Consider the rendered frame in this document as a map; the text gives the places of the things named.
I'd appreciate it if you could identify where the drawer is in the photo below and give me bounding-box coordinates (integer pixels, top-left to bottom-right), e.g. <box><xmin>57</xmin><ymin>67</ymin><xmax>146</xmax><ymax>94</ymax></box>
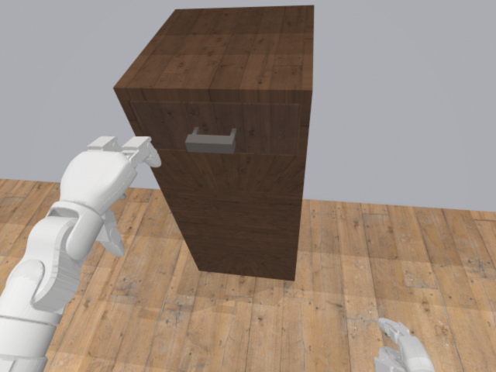
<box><xmin>130</xmin><ymin>100</ymin><xmax>299</xmax><ymax>155</ymax></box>

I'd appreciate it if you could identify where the handle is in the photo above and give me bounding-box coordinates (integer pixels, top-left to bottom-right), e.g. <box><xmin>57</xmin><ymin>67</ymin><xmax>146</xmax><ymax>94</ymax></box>
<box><xmin>185</xmin><ymin>127</ymin><xmax>237</xmax><ymax>154</ymax></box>

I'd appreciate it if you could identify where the left robot hand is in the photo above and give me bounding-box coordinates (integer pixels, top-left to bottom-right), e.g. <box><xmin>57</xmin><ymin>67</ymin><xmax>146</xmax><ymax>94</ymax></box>
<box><xmin>59</xmin><ymin>136</ymin><xmax>161</xmax><ymax>257</ymax></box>

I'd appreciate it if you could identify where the robot left forearm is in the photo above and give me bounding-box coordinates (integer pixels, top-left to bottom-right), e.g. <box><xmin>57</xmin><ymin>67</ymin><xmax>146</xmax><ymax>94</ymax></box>
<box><xmin>0</xmin><ymin>201</ymin><xmax>104</xmax><ymax>372</ymax></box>

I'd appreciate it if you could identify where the cabinet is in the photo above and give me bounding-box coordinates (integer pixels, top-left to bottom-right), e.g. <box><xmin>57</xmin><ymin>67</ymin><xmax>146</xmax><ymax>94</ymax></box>
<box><xmin>113</xmin><ymin>5</ymin><xmax>314</xmax><ymax>281</ymax></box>

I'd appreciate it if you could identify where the right robot hand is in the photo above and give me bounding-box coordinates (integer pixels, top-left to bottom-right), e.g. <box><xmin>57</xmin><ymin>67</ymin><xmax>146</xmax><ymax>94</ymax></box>
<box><xmin>374</xmin><ymin>318</ymin><xmax>435</xmax><ymax>372</ymax></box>

